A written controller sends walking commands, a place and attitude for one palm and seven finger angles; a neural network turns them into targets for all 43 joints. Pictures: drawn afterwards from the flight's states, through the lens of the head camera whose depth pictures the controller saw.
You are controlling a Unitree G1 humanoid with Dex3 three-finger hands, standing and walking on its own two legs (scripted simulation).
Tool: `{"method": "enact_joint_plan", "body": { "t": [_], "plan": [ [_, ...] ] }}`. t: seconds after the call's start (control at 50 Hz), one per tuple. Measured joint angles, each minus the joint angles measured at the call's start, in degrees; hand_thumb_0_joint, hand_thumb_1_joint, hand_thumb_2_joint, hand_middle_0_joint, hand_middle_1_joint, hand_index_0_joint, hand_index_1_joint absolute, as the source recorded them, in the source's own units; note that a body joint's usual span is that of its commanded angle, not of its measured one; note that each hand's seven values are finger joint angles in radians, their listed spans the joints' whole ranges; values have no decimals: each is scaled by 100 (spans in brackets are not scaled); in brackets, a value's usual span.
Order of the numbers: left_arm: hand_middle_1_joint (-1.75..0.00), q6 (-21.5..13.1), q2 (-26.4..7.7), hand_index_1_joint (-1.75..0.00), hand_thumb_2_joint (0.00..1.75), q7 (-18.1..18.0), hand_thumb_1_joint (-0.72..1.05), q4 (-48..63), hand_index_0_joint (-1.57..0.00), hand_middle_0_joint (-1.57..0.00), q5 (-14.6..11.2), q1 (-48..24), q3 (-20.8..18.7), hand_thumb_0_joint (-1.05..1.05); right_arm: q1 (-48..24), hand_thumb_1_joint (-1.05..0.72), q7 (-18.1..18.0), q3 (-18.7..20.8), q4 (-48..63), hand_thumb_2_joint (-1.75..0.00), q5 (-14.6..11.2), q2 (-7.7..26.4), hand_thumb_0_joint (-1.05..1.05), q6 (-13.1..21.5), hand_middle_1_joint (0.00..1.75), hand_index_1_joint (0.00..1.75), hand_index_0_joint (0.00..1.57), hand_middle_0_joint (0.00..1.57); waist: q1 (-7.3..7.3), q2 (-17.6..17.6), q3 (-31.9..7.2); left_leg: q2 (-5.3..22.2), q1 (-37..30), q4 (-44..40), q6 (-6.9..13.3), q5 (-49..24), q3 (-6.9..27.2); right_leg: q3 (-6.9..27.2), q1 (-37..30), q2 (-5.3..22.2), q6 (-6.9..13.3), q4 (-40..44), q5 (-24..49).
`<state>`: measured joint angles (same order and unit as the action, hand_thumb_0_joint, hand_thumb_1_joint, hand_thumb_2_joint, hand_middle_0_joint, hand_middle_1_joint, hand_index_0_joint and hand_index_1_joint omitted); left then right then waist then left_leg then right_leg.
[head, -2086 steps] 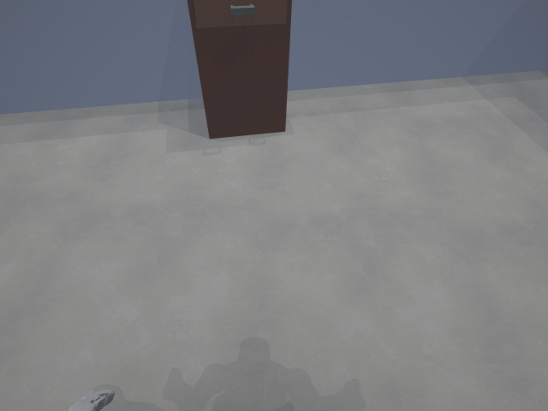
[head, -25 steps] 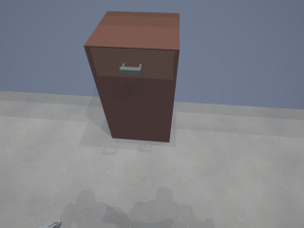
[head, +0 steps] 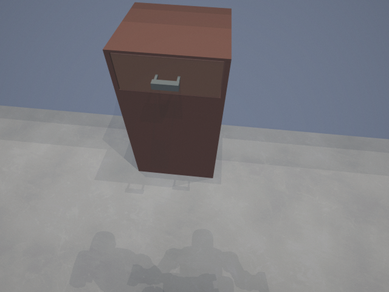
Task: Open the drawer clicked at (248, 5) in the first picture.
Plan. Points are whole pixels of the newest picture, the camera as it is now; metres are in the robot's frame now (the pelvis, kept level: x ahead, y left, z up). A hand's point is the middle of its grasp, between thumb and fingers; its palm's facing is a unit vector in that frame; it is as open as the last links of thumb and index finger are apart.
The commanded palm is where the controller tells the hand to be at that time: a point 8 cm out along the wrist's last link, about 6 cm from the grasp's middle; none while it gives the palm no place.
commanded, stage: look to check the result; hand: left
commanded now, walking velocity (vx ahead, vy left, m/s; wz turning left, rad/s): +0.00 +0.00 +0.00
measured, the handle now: (166, 81) +0.82 +0.15 -0.07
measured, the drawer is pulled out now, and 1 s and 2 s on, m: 0.00 0.00 0.00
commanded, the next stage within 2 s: take the last steps up to it in 0.22 s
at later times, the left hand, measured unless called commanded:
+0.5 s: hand out of the picture +0.07 +0.24 -0.17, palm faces -0.04 -0.95 -0.31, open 7.4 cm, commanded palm none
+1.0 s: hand out of the picture +0.07 +0.18 -0.20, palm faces -0.01 -0.99 -0.16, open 7.4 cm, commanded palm none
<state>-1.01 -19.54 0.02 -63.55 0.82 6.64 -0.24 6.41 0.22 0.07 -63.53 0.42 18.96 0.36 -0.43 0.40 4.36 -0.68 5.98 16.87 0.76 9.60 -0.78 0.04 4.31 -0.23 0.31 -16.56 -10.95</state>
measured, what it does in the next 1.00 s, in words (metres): walks ahead: left foot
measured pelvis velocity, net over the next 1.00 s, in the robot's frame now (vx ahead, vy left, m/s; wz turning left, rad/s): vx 0.14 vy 0.01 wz -0.07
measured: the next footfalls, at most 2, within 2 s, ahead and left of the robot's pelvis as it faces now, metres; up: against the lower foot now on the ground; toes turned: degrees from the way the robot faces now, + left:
left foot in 0.92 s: +0.19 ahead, +0.12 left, +0.00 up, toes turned +5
right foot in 1.22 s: +0.31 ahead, -0.13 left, +0.00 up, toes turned -5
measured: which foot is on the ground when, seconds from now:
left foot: down 0.00-0.74, up 0.76-0.90, down 0.92-1.00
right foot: down 0.00-0.92, up 0.94-1.00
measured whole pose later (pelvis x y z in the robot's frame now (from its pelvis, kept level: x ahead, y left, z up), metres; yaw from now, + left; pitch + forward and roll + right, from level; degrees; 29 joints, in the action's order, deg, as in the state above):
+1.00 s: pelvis +0.14 +0.01 -0.03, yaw -4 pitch -1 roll +0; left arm 0.6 -10.0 0.2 -66.5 1.0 22.6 -3.2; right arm 12.8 -0.7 2.3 -59.2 1.6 8.7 3.9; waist 0.2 3.2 4.8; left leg 3.8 16.2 36.3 0.7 18.6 -8.8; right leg 0.4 15.1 0.3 1.9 -61.1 -29.3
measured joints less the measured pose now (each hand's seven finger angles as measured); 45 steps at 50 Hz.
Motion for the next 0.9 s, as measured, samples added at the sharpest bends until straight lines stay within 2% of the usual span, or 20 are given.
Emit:
{"method": "enact_joint_plan", "body": {
  "t": [0.42, 0.58, 0.7, 0.76, 0.82, 0.86, 0.9],
  "plan": [
    [-30, 2, -24, -30, 90, -36, 90, 56, -20, -21, -2, 13, -4, 1, -66, -91, -4, 13, 45, -90, 14, 24, 1, -23, 30, 30, 20, 20, 30, -18, -86, -7, -51, 12, -2, 55, 3, -2, -51, 8, -10, -10, -54],
    [-30, 121, 343, -30, 90, 73, 90, -26, -20, -20, 33, 529, 6, 1, 483, -91, 41, -19, -66, -90, 96, -409, 1, -75, 30, 30, 20, 20, 38, 76, -282, -3, 62, 583, -7, 590, -112, 109, 186, 5, 34, -766, -643],
    [-30, 50, 681, -30, 90, 88, 90, -99, -20, -20, 30, 874, -49, 1, 937, -91, -21, -2, -154, -90, 69, -748, 1, 8, 30, 30, 20, 20, 12, 19, -158, 63, 167, 1191, -58, 1127, -101, 96, 255, -59, 106, -1306, -1157],
    [-30, -50, 822, -30, 90, 36, 90, -67, -20, -21, 37, 1011, -132, 1, 1079, -91, -63, 36, -182, -90, 38, -863, 1, -6, 30, 30, 20, 20, -15, -55, -44, 180, 518, 2167, -80, 1483, -199, -47, 96, -111, 166, -1348, -1339],
    [-30, -159, 880, -30, 90, -61, 90, -23, -20, -21, 88, 1226, -220, 1, 1016, -91, -46, 101, -181, -90, 11, -975, 1, -72, 30, 30, 20, 20, 134, 49, 91, 233, 1069, 3247, -82, 2199, -316, -60, -187, -93, 190, -1182, -1399],
    [-30, -168, 881, -30, 90, -92, 90, -57, -20, -21, 96, 1401, -260, 1, 860, -91, -16, 138, -77, -90, -2, -1026, 1, -80, 30, 30, 20, 20, 203, 171, 152, 312, 1326, 3088, -93, 2168, -385, -1, -342, -58, 153, -1062, -1421],
    [-30, -130, 879, -30, 90, -64, 90, -157, -20, -21, 50, 1577, -280, 1, 691, -91, 1, 158, 98, -90, 7, -1047, 1, 11, 30, 30, 20, 20, 185, 300, 180, 368, 1346, 2293, -91, 1426, -502, 88, -400, 4, 87, -1148, -1549]
  ]
}}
